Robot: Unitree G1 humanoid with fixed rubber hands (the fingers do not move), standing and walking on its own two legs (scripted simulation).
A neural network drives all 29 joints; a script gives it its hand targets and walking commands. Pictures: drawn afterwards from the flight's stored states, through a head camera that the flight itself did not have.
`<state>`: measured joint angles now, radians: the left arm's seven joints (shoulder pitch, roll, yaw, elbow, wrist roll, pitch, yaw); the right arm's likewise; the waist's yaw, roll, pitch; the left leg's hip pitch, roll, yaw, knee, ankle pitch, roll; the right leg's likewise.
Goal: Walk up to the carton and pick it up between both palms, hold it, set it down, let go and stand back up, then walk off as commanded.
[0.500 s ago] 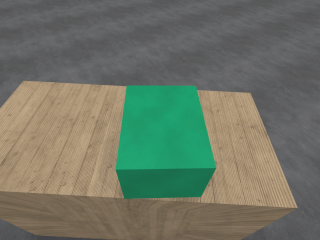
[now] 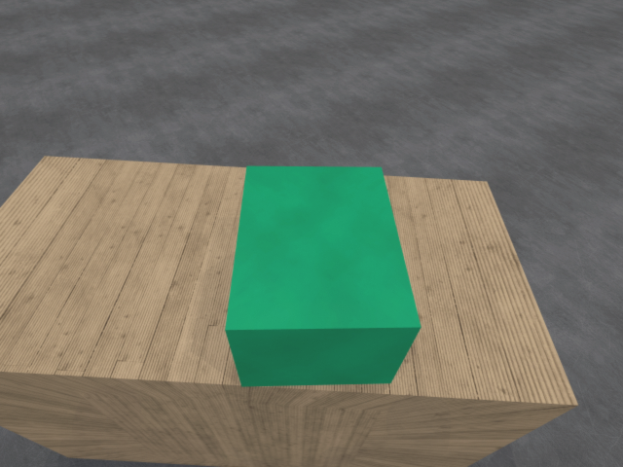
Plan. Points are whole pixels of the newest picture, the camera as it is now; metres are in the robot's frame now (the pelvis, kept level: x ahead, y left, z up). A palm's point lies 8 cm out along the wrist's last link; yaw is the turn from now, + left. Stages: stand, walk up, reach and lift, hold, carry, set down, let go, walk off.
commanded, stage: walk up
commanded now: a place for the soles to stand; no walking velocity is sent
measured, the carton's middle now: (315, 270) +0.41 +0.00 -0.01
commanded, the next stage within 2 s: none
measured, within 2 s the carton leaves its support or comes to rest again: neither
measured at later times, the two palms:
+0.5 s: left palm out of the picture +0.09 +0.29 -0.11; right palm out of the picture +0.08 -0.30 -0.10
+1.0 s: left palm out of the picture +0.09 +0.29 -0.11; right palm out of the picture +0.08 -0.30 -0.10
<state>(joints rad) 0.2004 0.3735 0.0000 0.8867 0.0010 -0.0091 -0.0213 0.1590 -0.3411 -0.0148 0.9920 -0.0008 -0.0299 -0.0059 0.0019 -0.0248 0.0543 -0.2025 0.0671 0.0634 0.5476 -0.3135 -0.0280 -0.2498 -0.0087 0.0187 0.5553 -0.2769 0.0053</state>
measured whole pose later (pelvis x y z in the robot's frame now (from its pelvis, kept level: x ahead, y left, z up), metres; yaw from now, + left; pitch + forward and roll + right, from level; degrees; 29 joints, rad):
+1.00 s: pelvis +0.00 +0.00 +0.00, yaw +0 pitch -2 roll +0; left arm 0.20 0.37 0.00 0.89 0.00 -0.01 -0.03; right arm 0.16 -0.34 -0.01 0.99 0.00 -0.03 -0.01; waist 0.00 -0.03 0.05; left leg -0.20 0.07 0.06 0.55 -0.32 -0.03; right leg -0.25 -0.01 0.02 0.56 -0.28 0.00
